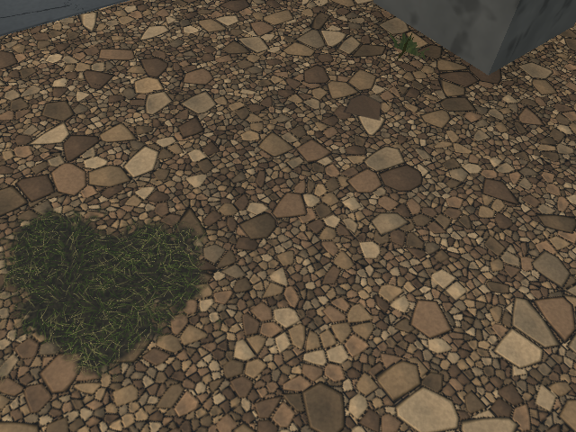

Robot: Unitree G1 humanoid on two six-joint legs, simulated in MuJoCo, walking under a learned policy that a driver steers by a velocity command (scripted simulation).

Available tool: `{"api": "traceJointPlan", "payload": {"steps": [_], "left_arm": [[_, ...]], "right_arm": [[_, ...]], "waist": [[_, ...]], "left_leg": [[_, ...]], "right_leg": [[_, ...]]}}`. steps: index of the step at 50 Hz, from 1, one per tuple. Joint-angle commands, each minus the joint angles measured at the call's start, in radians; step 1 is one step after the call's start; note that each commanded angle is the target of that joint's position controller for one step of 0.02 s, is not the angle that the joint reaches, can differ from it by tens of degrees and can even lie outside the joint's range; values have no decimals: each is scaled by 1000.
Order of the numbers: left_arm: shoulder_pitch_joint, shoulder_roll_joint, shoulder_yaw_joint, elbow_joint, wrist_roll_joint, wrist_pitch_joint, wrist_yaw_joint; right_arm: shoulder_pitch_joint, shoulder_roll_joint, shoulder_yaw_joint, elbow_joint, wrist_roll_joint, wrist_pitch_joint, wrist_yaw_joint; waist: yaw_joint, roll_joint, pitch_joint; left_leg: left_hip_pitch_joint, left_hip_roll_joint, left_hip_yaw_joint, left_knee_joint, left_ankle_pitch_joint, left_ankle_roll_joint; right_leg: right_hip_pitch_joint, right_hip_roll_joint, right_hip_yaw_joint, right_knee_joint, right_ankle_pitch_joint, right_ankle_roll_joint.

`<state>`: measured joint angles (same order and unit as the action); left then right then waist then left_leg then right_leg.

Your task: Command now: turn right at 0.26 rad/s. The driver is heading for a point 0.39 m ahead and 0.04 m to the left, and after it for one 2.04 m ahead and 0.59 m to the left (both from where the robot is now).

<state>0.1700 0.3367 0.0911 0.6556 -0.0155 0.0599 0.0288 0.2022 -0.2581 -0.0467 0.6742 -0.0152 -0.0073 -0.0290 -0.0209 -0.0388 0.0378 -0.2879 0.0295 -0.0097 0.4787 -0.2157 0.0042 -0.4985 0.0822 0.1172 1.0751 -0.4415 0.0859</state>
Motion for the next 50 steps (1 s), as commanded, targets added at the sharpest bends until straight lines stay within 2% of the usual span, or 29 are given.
{"api": "traceJointPlan", "payload": {"steps": [1, 4, 5, 7, 8, 9, 10, 11, 14, 19, 22, 24, 26, 27, 28, 29, 31, 34, 37, 38, 39, 40, 41, 42, 43, 44, 46, 47, 50], "left_arm": [[-27, 4, -10, -79, 3, -12, -3], [-30, 14, -12, -73, -1, -13, -13], [-7, 16, -11, -60, -1, -13, -15], [32, 22, -11, -34, 9, -17, -19], [42, 66, -7, -43, 18, -17, -13], [10, 137, 6, -46, 31, -13, -5], [-29, 46, -15, -46, 34, -20, -14], [-48, 3, -28, -49, 39, -29, -22], [-23, 25, -26, -23, 36, -52, -23], [-4, 1, -37, 3, 34, -57, -16], [5, 41, -21, 8, 32, -56, -4], [22, 69, -7, 13, 27, -49, 7], [54, 88, 6, 16, 19, -43, 15], [80, 107, 14, 15, 14, -46, 18], [115, 115, 16, 24, 15, -59, 19], [110, 103, 13, 32, 12, -78, 18], [61, 82, 11, 32, -8, -102, 14], [-3, 112, 24, 24, -3, -108, -7], [-6, 120, 27, 37, -18, -105, -26], [15, 85, 14, 42, -7, -109, -29], [-5, 21, -7, 22, 20, -116, -32], [-54, -38, -27, -69, 28, -140, -28], [-73, 51, -11, -62, -22, -163, -34], [-79, 84, -4, -58, -39, -177, -43], [-37, 88, -1, -23, -21, -179, -40], [-17, 86, 2, 3, 7, -175, -36], [33, 70, 3, 40, 22, -154, -44], [50, 56, 0, 54, 22, -144, -47], [-2, 2, -22, 50, 9, -130, -47]], "right_arm": [[-33, -145, -36, -55, 4, -2, -4], [-9, -177, -45, -35, 16, 6, 4], [-14, -177, -43, -31, 23, 8, 6], [20, -155, -33, -7, 38, 4, 9], [46, -136, -24, -3, 20, -9, 14], [74, -87, -9, -12, -12, -27, 25], [24, -83, -3, -10, -23, -30, 21], [-20, -108, -8, -9, -21, -29, 21], [-25, -120, -15, 7, -8, -17, 13], [11, -102, -14, 54, -1, -13, 9], [-19, -130, -22, 51, 14, -10, 6], [-31, -137, -26, 37, 21, -7, 3], [-26, -114, -25, 30, 28, -1, 4], [-55, -118, -26, 10, 33, -2, 8], [-99, -127, -31, -19, 41, -4, 15], [-100, -121, -34, -29, 53, -6, 21], [-75, -114, -32, -23, 49, -10, 32], [-44, -93, -18, -13, 42, -19, 60], [105, -116, -34, 37, 42, -16, 67], [204, -157, -58, 65, 44, -13, 59], [323, -240, -88, 77, 52, -13, 45], [332, -365, -96, 28, 36, -38, 49], [284, -281, -74, 8, 24, -61, 58], [235, -228, -56, 1, 23, -72, 59], [170, -186, -42, -12, 22, -74, 56], [111, -168, -33, -24, 16, -70, 51], [81, -169, -27, -34, 1, -68, 36], [86, -163, -25, -27, 2, -67, 28], [85, -146, -18, -7, 3, -56, 4]], "waist": [[4, 232, -126], [-16, 264, -126], [-4, 254, -121], [18, 208, -102], [2, 128, -136], [-54, -81, -146], [-27, -117, -140], [-12, -84, -107], [1, -71, -47], [0, -28, -21], [18, -9, -9], [26, -26, -19], [51, -99, -34], [83, -138, -7], [104, -133, 40], [85, -108, 79], [60, -72, 76], [42, -59, 14], [-26, -26, -39], [-66, 28, -75], [-119, 233, -86], [-84, 431, -123], [-89, 230, -107], [-60, 183, -28], [-22, 117, 12], [4, 102, 23], [25, 140, -25], [31, 120, -46], [19, 105, -39]], "left_leg": [[185, 187, -153, -98, 415, 199], [175, 205, -175, -88, 416, 214], [164, 201, -175, -74, 405, 207], [93, 172, -158, -54, 337, 144], [18, 142, -130, -20, 223, 76], [-45, 41, -23, 26, 32, 2], [50, 36, -9, -13, -51, -41], [72, 31, -5, -17, 5, -57], [81, 30, -2, -20, 78, -51], [91, 33, -6, -41, 88, -49], [19, 22, -12, -4, 107, -42], [-33, 10, -11, 57, 103, -40], [-135, -34, 48, 196, -131, -37], [-225, -14, 37, 341, -256, -25], [-346, 29, -15, 485, -333, -7], [-436, 60, -58, 540, -345, 8], [-466, 98, -74, 477, -289, 20], [-206, 76, 27, 307, -189, 25], [96, -30, 146, 140, -36, 31], [240, -74, 153, 118, -61, 54], [367, 61, -104, -13, -139, 128], [450, 311, -792, -271, -374, 337], [437, 367, -850, -345, -530, 373], [374, 343, -743, -326, -505, 336], [313, 298, -586, -289, -311, 282], [251, 247, -448, -265, -59, 240], [192, 189, -243, -251, 436, 203], [198, 166, -161, -239, 596, 192], [181, 105, -1, -250, 709, 133]], "right_leg": [[37, -45, -49, -188, -18, 16], [156, -57, -102, -401, 12, 1], [202, -55, -115, -506, 83, -12], [355, -59, -105, -766, 315, -64], [472, -147, -5, -744, 457, -99], [477, -257, 104, -676, 590, -171], [338, -272, 109, -691, 458, -223], [314, -222, 82, -701, 337, -198], [271, -181, 55, -704, 297, -149], [262, -160, 30, -703, 259, -137], [304, -160, 13, -692, 274, -140], [328, -201, 32, -699, 306, -172], [365, -283, 112, -771, 24, -241], [357, -364, 209, -831, -155, -297], [364, -443, 308, -889, -225, -344], [390, -477, 335, -906, -206, -359], [464, -449, 235, -911, -103, -320], [366, -353, 4, -884, 106, -262], [232, -305, -124, -728, 76, -222], [163, -269, -179, -555, 138, -191], [-3, -194, -278, -178, 87, -111], [-324, -16, -151, 119, -191, -61], [-415, -83, -19, 230, -133, -86], [-439, -128, -20, 207, -24, -119], [-396, -171, -38, 154, 74, -124], [-325, -195, -43, 71, 144, -116], [-178, -190, -88, 23, 237, -83], [-150, -179, -105, 3, 272, -68], [-96, -150, -138, -207, 414, -56]]}}
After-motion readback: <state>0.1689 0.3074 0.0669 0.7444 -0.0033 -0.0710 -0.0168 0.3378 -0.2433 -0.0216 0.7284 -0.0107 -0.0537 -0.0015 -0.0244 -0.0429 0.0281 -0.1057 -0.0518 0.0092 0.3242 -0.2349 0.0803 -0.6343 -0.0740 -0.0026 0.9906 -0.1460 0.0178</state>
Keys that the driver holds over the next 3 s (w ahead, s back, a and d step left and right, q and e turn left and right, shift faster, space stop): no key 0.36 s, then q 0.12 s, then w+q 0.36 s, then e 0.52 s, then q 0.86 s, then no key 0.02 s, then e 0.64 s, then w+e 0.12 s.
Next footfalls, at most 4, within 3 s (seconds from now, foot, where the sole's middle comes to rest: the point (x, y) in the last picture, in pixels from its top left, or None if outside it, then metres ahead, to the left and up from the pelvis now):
0.16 right None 0.02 -0.14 -0.78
0.78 left None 0.10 0.14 -0.78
1.24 right None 0.38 0.04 -0.78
1.58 left None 0.34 0.28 -0.78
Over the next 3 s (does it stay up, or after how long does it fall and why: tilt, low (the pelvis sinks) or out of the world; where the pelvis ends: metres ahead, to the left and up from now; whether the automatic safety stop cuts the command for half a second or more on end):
stays up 0.25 0.25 0.00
